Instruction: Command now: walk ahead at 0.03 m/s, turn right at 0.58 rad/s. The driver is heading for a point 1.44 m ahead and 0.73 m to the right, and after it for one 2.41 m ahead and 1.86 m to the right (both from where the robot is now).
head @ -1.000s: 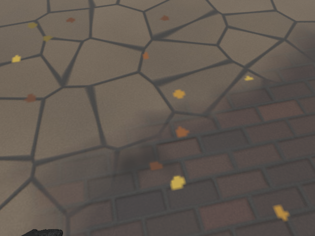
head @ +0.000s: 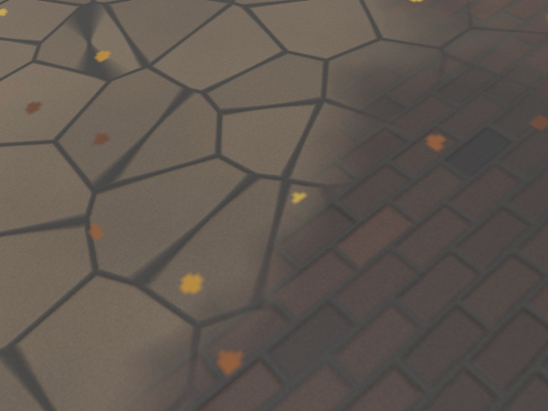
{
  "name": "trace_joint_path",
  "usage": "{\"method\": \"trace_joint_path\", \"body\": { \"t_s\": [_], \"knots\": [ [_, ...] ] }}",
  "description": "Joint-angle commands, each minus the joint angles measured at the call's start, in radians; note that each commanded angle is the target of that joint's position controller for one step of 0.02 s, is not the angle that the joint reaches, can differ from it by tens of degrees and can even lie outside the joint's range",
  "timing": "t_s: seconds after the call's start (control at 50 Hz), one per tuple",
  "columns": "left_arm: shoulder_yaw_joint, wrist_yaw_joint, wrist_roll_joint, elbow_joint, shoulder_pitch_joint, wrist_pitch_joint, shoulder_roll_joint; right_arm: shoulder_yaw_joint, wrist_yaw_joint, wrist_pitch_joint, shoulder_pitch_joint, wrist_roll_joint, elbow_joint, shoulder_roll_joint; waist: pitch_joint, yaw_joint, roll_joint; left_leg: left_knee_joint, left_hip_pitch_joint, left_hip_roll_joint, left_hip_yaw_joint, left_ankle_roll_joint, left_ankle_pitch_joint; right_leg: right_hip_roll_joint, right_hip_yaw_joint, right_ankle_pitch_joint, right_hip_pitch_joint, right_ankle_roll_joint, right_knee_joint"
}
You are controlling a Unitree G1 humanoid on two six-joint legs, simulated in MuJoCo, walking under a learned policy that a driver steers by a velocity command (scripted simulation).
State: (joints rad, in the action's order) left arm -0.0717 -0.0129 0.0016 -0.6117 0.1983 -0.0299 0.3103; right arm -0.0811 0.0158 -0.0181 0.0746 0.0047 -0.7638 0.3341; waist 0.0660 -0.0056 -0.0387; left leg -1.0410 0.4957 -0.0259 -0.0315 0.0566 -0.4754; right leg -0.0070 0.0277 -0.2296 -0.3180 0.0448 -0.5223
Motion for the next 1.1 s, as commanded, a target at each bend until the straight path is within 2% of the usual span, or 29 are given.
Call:
{"method": "trace_joint_path", "body": {
  "t_s": [0.02,0.06,0.12,0.24,0.28,0.32,0.34,0.36,0.38,0.4,0.42,0.44,0.46,0.52,0.6,0.66,0.7,0.74,0.76,0.78,0.8,0.82,0.84,0.86,0.88,0.92,0.98,1.04,1.1],
  "knots": [
    [-0.039,-0.016,-0.008,0.076,-0.039,0.019,0.156,-0.028,0.011,0.014,-0.009,0.004,0.065,0.09,-0.175,0.016,0.164,-0.101,0.115,0.005,0.078,0.012,0.072,0.227,0.269,0.515,0.211,0.192,0.156],
    [-0.039,-0.021,-0.004,0.079,-0.036,0.015,0.158,-0.023,0.008,0.014,-0.001,-0.006,0.063,0.073,-0.185,0.015,0.161,-0.021,0.097,0.018,0.08,0.023,0.108,0.209,0.265,0.502,0.226,0.192,0.154],
    [-0.047,-0.027,-0.008,0.076,-0.021,0.007,0.176,-0.013,0.004,0.015,-0.032,-0.006,0.075,0.051,-0.178,-0.006,0.167,0.141,0.06,0.03,0.094,0.034,0.119,0.202,0.304,0.425,0.232,0.191,0.142],
    [-0.053,-0.013,-0.01,0.083,-0.046,-0.008,0.186,-0.016,-0.013,0.025,-0.019,-0.015,0.083,0.064,-0.16,-0.017,0.2,0.337,-0.077,0.063,0.108,0.017,0.092,0.182,0.427,0.322,0.158,0.19,0.125],
    [-0.052,-0.01,-0.017,0.085,-0.063,-0.012,0.183,-0.019,-0.021,0.034,0.006,-0.016,0.083,0.066,-0.164,-0.006,0.206,0.434,-0.123,0.07,0.108,0.002,0.112,0.167,0.469,0.332,0.164,0.175,0.102],
    [-0.048,-0.015,-0.031,0.092,-0.097,-0.018,0.17,-0.026,-0.025,0.043,0.075,-0.011,0.064,0.068,-0.17,0.04,0.191,0.655,-0.261,0.06,0.089,-0.027,0.29,0.115,0.459,0.268,0.113,0.119,0.054],
    [-0.04,-0.019,-0.027,0.092,-0.07,-0.017,0.137,-0.04,-0.02,0.042,0.106,0.001,0.061,0.118,-0.188,0.03,0.113,0.698,-0.378,-0.062,0.176,-0.072,0.371,0.06,0.405,0.096,0.018,0.064,-0.031],
    [-0.03,-0.016,-0.018,0.096,-0.003,-0.013,0.091,-0.055,-0.012,0.031,0.073,0.016,0.073,0.206,-0.163,-0.036,-0.161,0.722,-0.45,-0.276,0.403,-0.196,0.565,-0.107,0.203,-0.272,-0.178,-0.007,-0.235],
    [-0.056,-0.019,-0.01,0.096,-0.015,-0.003,0.173,-0.05,-0.013,0.035,0.077,0.04,0.083,0.178,-0.139,0.0,-0.213,0.753,-0.372,-0.4,0.541,-0.339,0.616,-0.108,0.141,-0.432,-0.258,-0.059,-0.47],
    [-0.076,-0.018,-0.013,0.077,0.0,-0.002,0.222,-0.033,-0.007,0.039,0.026,0.033,0.104,0.128,-0.117,-0.019,-0.131,0.747,-0.344,-0.372,0.466,-0.337,0.588,-0.06,0.156,-0.366,-0.258,-0.078,-0.603],
    [-0.081,-0.018,-0.018,0.053,0.013,-0.01,0.215,-0.024,-0.001,0.038,-0.022,0.021,0.11,0.092,-0.095,-0.037,-0.098,0.734,-0.33,-0.298,0.361,-0.287,0.54,-0.049,0.141,-0.301,-0.263,-0.094,-0.651],
    [-0.077,-0.021,-0.017,0.037,0.026,-0.021,0.189,-0.019,0.005,0.036,-0.037,0.007,0.117,0.076,-0.083,-0.033,-0.088,0.727,-0.345,-0.25,0.291,-0.255,0.503,-0.044,0.13,-0.246,-0.284,-0.11,-0.688],
    [-0.071,-0.019,-0.019,0.037,0.024,-0.027,0.163,-0.014,0.011,0.034,-0.032,0.0,0.116,0.071,-0.073,-0.023,-0.092,0.724,-0.357,-0.236,0.25,-0.254,0.532,-0.039,0.119,-0.212,-0.302,-0.125,-0.711],
    [-0.051,-0.012,-0.032,0.072,-0.047,-0.026,0.112,-0.018,0.024,0.018,0.035,0.009,0.105,0.085,-0.079,0.028,-0.121,0.733,-0.436,-0.219,0.165,-0.272,0.574,-0.01,0.046,-0.166,-0.324,-0.151,-0.595],
    [-0.03,0.003,-0.019,0.101,-0.084,-0.023,0.083,-0.037,0.018,0.004,0.056,0.004,0.102,0.138,-0.121,0.057,-0.136,0.723,-0.474,-0.262,0.113,-0.285,0.625,0.042,-0.007,-0.187,-0.223,-0.151,-0.387],
    [-0.033,0.014,-0.022,0.101,-0.062,-0.028,0.096,-0.047,0.003,0.001,0.044,-0.009,0.1,0.163,-0.127,0.049,-0.151,0.709,-0.432,-0.278,0.072,-0.276,0.655,0.037,-0.06,-0.169,-0.108,-0.127,-0.252],
    [-0.039,0.022,-0.023,0.099,-0.037,-0.034,0.103,-0.05,-0.002,0.004,0.041,-0.024,0.094,0.171,-0.127,0.031,-0.149,0.674,-0.427,-0.291,0.059,-0.254,0.641,0.03,-0.077,-0.121,-0.048,-0.097,-0.136],
    [-0.051,0.024,-0.022,0.074,0.034,-0.037,0.111,-0.044,-0.004,0.008,0.039,-0.043,0.082,0.147,-0.137,-0.015,-0.111,0.565,-0.357,-0.261,-0.001,-0.181,0.557,-0.001,-0.095,0.044,0.112,-0.037,0.073],
    [-0.071,0.014,-0.021,0.064,0.08,-0.035,0.162,-0.032,-0.009,0.013,0.1,-0.029,0.06,0.1,-0.157,-0.02,0.021,0.408,-0.232,-0.203,-0.078,-0.101,0.405,0.04,0.006,0.234,0.27,0.008,0.149],
    [-0.095,-0.005,-0.017,0.087,0.105,-0.027,0.293,0.001,-0.014,0.014,0.089,0.039,0.109,0.015,-0.171,0.011,0.368,0.071,0.087,-0.061,-0.138,0.008,-0.167,0.323,0.397,0.669,0.442,0.146,0.125],
    [-0.082,0.01,0.023,0.104,0.105,0.001,0.266,-0.014,-0.002,0.016,-0.015,0.02,0.14,0.068,-0.22,-0.068,0.29,-0.11,0.157,0.008,0.036,0.019,-0.233,0.408,0.508,0.62,0.329,0.318,0.156],
    [-0.069,0.017,0.025,0.094,0.072,0.023,0.231,-0.027,0.006,0.012,-0.037,-0.006,0.138,0.105,-0.176,-0.055,0.199,-0.173,0.165,-0.014,0.077,0.007,-0.161,0.353,0.416,0.528,0.29,0.292,0.176],
    [-0.062,0.012,0.007,0.083,0.024,0.032,0.203,-0.031,0.011,0.01,-0.024,-0.01,0.131,0.109,-0.139,-0.025,0.174,-0.153,0.17,-0.029,0.092,-0.004,-0.066,0.291,0.348,0.428,0.26,0.234,0.18],
    [-0.052,0.006,-0.01,0.086,-0.015,0.031,0.174,-0.035,0.018,0.007,-0.009,-0.002,0.113,0.111,-0.126,-0.009,0.149,-0.126,0.166,-0.037,0.099,-0.002,0.0,0.251,0.314,0.366,0.247,0.191,0.179],
    [-0.045,-0.001,-0.016,0.089,-0.045,0.027,0.167,-0.037,0.02,0.005,0.007,0.005,0.111,0.112,-0.12,0.007,0.162,-0.122,0.137,-0.026,0.096,0.008,0.055,0.227,0.294,0.385,0.211,0.181,0.182],
    [-0.036,-0.011,-0.006,0.092,-0.051,0.023,0.157,-0.036,0.014,0.008,0.035,0.001,0.102,0.097,-0.148,0.02,0.173,-0.118,0.092,0.0,0.09,0.022,0.119,0.203,0.28,0.396,0.195,0.184,0.186],
    [-0.038,-0.017,-0.006,0.085,-0.035,0.021,0.163,-0.027,0.014,0.008,0.017,-0.003,0.11,0.073,-0.144,0.005,0.169,0.025,0.088,0.017,0.096,0.035,0.141,0.187,0.303,0.333,0.214,0.184,0.183],
    [-0.039,-0.019,-0.014,0.071,-0.002,0.02,0.167,-0.022,0.001,0.019,0.003,-0.01,0.117,0.072,-0.137,-0.02,0.196,0.188,0.065,0.022,0.096,0.026,0.163,0.174,0.378,-0.153,0.199,0.189,0.245],
    [-0.033,-0.012,-0.009,0.053,0.014,0.028,0.166,-0.018,-0.018,0.046,-0.015,-0.017,0.125,0.073,-0.098,-0.043,0.215,0.308,0.01,0.019,0.082,0.002,0.134,0.182,0.423,-0.284,0.156,0.19,0.264]
  ]
}}
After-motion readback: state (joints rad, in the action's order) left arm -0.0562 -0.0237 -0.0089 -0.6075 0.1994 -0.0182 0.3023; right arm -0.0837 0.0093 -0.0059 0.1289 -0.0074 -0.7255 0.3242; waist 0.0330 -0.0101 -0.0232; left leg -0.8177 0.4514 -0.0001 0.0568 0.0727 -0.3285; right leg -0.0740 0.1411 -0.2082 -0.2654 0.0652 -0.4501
